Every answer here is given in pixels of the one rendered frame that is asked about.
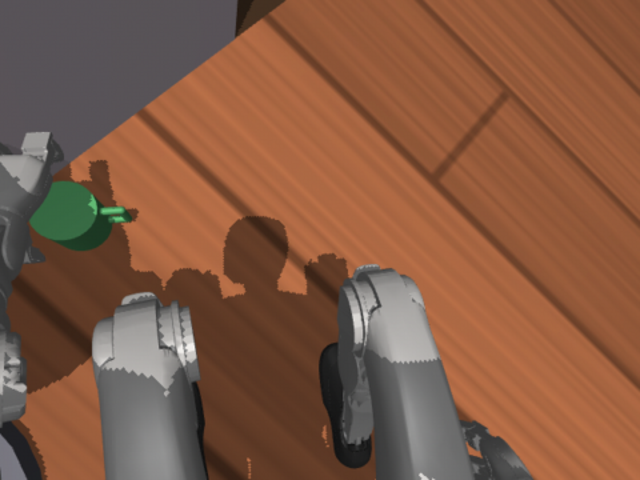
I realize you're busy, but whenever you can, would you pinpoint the left robot hand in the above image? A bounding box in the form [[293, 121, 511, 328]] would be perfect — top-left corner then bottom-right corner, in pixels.
[[0, 132, 64, 264]]

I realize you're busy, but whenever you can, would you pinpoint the right robot hand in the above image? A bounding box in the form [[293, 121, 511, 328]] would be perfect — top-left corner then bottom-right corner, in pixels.
[[460, 420, 533, 480]]

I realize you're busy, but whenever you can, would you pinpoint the left robot arm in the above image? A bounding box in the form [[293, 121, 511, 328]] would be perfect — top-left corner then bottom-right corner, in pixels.
[[0, 209, 30, 480]]

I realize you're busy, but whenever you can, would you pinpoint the mug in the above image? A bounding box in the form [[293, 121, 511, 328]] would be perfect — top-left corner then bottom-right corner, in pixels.
[[29, 181, 132, 251]]

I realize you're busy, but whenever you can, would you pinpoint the left robot foot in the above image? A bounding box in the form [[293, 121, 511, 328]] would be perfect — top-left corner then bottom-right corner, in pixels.
[[192, 382, 209, 480]]

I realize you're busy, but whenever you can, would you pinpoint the right robot foot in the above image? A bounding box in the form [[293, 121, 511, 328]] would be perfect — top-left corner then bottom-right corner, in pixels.
[[319, 343, 372, 468]]

